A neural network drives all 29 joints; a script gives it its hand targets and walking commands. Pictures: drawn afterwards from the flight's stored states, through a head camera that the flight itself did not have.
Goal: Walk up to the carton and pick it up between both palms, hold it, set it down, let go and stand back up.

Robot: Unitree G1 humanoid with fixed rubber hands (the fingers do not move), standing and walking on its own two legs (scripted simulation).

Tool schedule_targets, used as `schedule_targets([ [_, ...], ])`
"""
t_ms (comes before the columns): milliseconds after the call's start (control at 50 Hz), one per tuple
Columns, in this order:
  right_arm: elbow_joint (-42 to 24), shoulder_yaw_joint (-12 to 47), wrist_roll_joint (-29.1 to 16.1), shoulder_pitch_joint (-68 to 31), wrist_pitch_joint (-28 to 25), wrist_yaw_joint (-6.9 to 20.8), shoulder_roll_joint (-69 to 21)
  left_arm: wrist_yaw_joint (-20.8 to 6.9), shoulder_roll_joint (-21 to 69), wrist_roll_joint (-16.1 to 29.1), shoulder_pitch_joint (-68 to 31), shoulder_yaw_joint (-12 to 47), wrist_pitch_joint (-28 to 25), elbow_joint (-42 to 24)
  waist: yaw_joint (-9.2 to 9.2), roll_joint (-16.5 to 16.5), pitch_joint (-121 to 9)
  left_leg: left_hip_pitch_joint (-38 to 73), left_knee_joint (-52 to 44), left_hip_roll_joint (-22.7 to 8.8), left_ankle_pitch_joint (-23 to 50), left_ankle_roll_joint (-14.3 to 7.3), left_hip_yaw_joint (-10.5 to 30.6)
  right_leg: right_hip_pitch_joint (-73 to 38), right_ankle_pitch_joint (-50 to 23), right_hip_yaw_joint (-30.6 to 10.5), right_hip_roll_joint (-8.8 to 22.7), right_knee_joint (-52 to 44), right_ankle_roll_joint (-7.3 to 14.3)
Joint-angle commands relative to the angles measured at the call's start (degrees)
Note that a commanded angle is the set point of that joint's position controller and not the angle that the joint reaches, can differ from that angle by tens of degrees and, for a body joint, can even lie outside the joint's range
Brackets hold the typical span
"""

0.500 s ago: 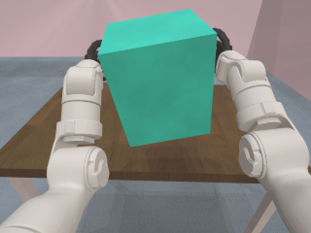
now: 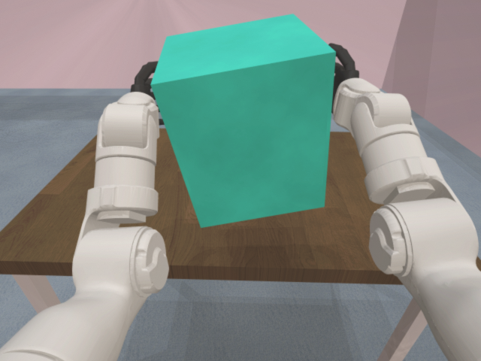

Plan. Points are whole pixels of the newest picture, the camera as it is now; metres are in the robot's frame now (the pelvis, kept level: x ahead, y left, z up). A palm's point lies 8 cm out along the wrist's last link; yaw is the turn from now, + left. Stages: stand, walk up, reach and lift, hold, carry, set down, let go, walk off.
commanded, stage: hold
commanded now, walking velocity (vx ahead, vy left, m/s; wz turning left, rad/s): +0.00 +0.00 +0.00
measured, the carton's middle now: (246, 122) +0.40 +0.00 +0.28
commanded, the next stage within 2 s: set down in 0.10 s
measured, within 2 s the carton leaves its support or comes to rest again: neither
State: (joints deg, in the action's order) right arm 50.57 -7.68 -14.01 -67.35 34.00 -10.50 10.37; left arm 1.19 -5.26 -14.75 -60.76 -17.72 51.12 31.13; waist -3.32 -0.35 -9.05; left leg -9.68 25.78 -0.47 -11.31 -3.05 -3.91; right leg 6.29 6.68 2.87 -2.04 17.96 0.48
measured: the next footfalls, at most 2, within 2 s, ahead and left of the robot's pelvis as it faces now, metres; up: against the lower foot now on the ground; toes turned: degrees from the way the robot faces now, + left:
none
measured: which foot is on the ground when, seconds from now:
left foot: down 0.00-1.00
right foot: down 0.00-1.00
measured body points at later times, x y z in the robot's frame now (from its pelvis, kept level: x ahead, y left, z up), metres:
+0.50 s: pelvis +0.00 +0.00 +0.00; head -0.09 +0.02 +0.44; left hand +0.40 +0.15 +0.35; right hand +0.38 -0.15 +0.38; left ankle +0.04 +0.08 -0.74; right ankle +0.04 -0.12 -0.74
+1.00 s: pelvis +0.03 +0.00 +0.00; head -0.03 +0.02 +0.45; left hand +0.47 +0.14 +0.31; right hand +0.43 -0.17 +0.30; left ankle +0.04 +0.08 -0.74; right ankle +0.04 -0.12 -0.74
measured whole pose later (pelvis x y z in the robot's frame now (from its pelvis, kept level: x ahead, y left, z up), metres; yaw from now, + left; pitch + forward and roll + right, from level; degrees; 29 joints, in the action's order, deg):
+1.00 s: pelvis +0.03 +0.00 +0.00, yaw +0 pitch -7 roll -2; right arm 50.7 -12.5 -4.0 -63.9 15.3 -12.8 1.0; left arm -5.9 -9.6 -19.7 -62.5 -24.0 34.6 36.5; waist -9.6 1.8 -0.5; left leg -2.8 22.8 -0.3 -12.6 -2.7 -3.7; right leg -0.5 8.0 2.9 -2.1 15.2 0.4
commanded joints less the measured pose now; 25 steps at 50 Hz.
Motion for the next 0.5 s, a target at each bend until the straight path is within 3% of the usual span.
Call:
schedule_targets([
  [0,-11.0,14.7,-12.9,-43.8,1.3,7.8,-37.3,-10.4,29.3,11.4,-47.8,13.6,-5.2,-7.3,-0.04,-2.0,-15.6,-4.3,-12.6,-1.9,0.6,3.5,8.0,-13.5,-5.0,-5.2,-2.6,0.3,-0.7],
  [20,-10.4,15.3,-12.9,-44.2,1.3,8.0,-37.9,-10.5,28.8,11.5,-48.3,13.0,-5.5,-6.4,1.11,-1.5,-15.5,-4.1,-12.3,-1.1,-0.7,3.3,6.9,-11.6,-2.1,-5.6,-2.1,-0.5,-0.5],
  [60,-12.0,14.5,-12.5,-44.5,1.0,7.8,-37.8,-10.3,29.8,12.3,-47.2,14.1,-5.2,-6.5,-0.2,-1.5,-16.2,-3.9,-11.9,-1.4,0.5,3.3,7.3,-12.4,-4.3,-5.6,-2.4,-0.4,-0.5],
  [80,-11.4,13.7,-12.3,-44.9,1.0,7.7,-37.6,-10.3,30.2,12.9,-48.9,14.5,-5.5,-6.5,-1.03,-2.3,-16.4,-4.7,-12.4,-1.6,-1.1,3.5,7.7,-12.8,-3.8,-5.3,-2.5,0.0,-0.7],
  [100,-15.7,13.2,-14.1,-43.9,2.0,6.4,-39.3,-10.3,30.3,14.9,-49.9,17.0,-3.5,-9.1,-4.0,-1.3,-17.6,2.0,-11.1,0.5,2.9,3.3,5.8,-12.0,-3.3,-4.6,-2.1,-1.7,-1.2],
  [120,-15.4,12.7,-14.0,-44.9,2.3,6.4,-39.1,-10.3,31.1,15.3,-50.5,17.4,-3.5,-8.8,-4.47,-1.1,-16.3,1.9,-11.5,0.0,1.5,3.6,6.3,-10.5,-1.9,-4.2,-2.4,-2.2,-0.6],
  [140,-15.1,13.2,-14.5,-44.4,2.1,6.2,-39.0,-9.9,30.7,15.1,-51.2,17.3,-3.6,-10.1,-3.82,-2.3,-17.3,2.9,-10.6,0.4,3.6,3.8,5.9,-9.5,-2.7,-4.2,-2.6,-2.1,-0.7],
  [160,-14.2,12.3,-13.2,-46.7,2.0,6.2,-38.5,-10.2,30.0,14.7,-50.5,15.4,-3.7,-6.1,-2.9,-1.0,-14.0,0.1,-11.4,0.3,-0.5,3.1,5.7,-9.5,-0.1,-4.2,-2.1,-2.4,-0.6],
  [180,-16.2,12.7,-13.8,-46.9,1.8,6.2,-38.3,-10.2,31.6,15.4,-51.6,16.9,-3.9,-7.7,-3.74,-2.2,-17.0,1.7,-11.3,-0.1,0.6,3.3,6.2,-9.9,-1.7,-4.1,-2.8,-1.9,-0.5],
  [200,-15.3,12.3,-13.4,-48.4,1.7,6.3,-38.6,-10.1,29.6,14.8,-51.5,14.9,-3.9,-5.1,-2.82,-1.5,-15.1,-0.7,-11.6,0.2,-2.2,2.6,6.1,-10.1,-0.1,-4.2,-2.4,-1.9,-0.5],
  [220,-16.8,11.8,-13.1,-49.1,0.7,6.3,-37.7,-9.9,31.4,15.7,-51.1,17.3,-4.7,-6.4,-3.79,-3.1,-16.9,0.0,-11.4,-0.4,-0.2,3.4,6.5,-9.7,-2.2,-3.5,-2.7,-0.9,-0.1],
  [240,-15.4,12.7,-13.1,-49.3,0.1,6.3,-38.7,-9.9,30.4,15.4,-52.2,16.2,-5.6,-7.4,-2.33,-1.9,-16.9,0.4,-10.5,0.0,2.3,3.2,6.3,-9.7,-3.1,-3.6,-2.5,-1.0,-0.3],
  [260,-16.1,11.8,-13.0,-50.6,-0.9,6.5,-37.8,-9.7,31.8,16.1,-54.4,18.0,-6.6,-8.4,-3.66,-3.5,-20.2,1.3,-10.5,-0.8,2.5,4.1,7.1,-9.8,-3.5,-3.2,-3.0,-0.3,0.0],
  [300,-12.9,9.8,-9.7,-51.0,-2.5,6.8,-38.3,-10.2,28.6,14.0,-53.8,13.7,-7.8,-4.1,-2.09,-1.3,-16.6,-0.3,-11.3,-0.2,-2.1,3.0,5.8,-9.9,-0.3,-3.5,-1.7,-1.7,0.1],
  [320,-11.9,8.9,-8.3,-50.7,-3.7,6.9,-37.9,-10.5,29.0,13.3,-54.6,13.2,-9.4,-3.4,-3.02,-2.0,-15.9,-1.0,-12.5,-0.7,-4.8,2.9,6.2,-10.3,0.4,-3.0,-1.9,-1.4,0.1],
  [360,-8.9,6.5,-4.2,-48.9,-6.3,7.3,-38.4,-11.8,25.1,9.7,-51.2,8.0,-11.7,1.0,-1.55,0.2,-12.9,-1.2,-13.3,0.1,-7.5,1.7,5.2,-9.7,4.8,-3.5,-0.8,-3.0,-0.2],
  [380,-7.4,4.3,-2.0,-49.1,-8.0,7.5,-36.9,-12.3,23.9,8.7,-53.4,7.1,-12.7,-0.1,-2.61,-0.3,-13.8,-1.6,-13.8,-0.4,-8.5,1.7,5.3,-10.5,6.1,-2.7,-0.8,-2.3,-0.1],
  [420,-1.4,-0.9,3.4,-43.5,-9.9,7.5,-34.4,-13.9,20.8,5.2,-50.4,3.7,-14.6,4.4,-3.45,0.7,-8.8,-1.9,-15.3,-1.2,-10.7,1.3,4.9,-11.6,8.1,-1.9,-1.2,-2.6,-0.1],
  [480,5.5,-4.5,7.5,-35.9,-11.3,7.0,-31.8,-16.2,17.0,0.7,-45.2,0.3,-15.7,8.2,-5.1,0.1,-2.6,-1.2,-16.6,-0.8,-11.8,0.9,3.9,-13.8,10.7,-2.2,-0.6,-3.8,-0.6],
])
